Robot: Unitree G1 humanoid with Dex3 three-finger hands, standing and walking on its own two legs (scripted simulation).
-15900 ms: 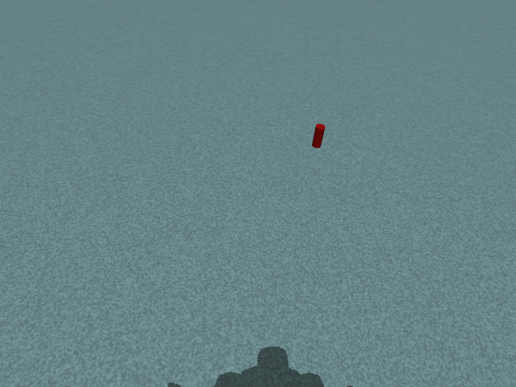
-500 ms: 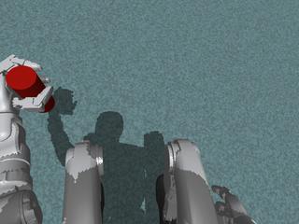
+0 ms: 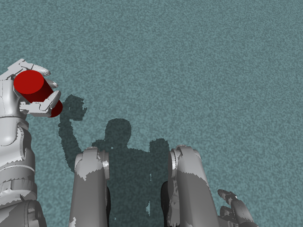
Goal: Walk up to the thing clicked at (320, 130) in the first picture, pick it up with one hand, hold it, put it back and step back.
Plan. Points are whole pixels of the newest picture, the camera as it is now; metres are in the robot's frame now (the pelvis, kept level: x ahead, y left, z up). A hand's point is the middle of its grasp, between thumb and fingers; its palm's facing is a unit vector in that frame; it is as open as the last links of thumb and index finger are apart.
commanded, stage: lift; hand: left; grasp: from the side
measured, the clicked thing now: (42, 96) +0.43 +0.26 -0.03
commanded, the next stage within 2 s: hold in 1.74 s
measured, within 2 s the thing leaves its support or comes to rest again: neither
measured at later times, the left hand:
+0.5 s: hand (4, 62) +0.40 +0.23 +0.15, palm faces +0.17 -0.98 -0.04, open 7.8 cm
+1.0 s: hand out of the picture +0.39 +0.22 +0.29, palm faces +0.17 -0.98 -0.03, open 7.7 cm
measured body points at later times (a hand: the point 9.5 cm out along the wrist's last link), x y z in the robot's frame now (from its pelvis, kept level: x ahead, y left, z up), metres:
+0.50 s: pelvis +0.02 +0.00 +0.13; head +0.19 +0.03 +0.55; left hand +0.39 +0.28 +0.16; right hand +0.20 -0.24 +0.01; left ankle +0.09 +0.13 -0.37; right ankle +0.09 -0.13 -0.37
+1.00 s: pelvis +0.05 +0.01 +0.25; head +0.15 +0.04 +0.69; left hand +0.38 +0.28 +0.29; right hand +0.21 -0.23 +0.15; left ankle +0.08 +0.13 -0.37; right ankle +0.09 -0.13 -0.37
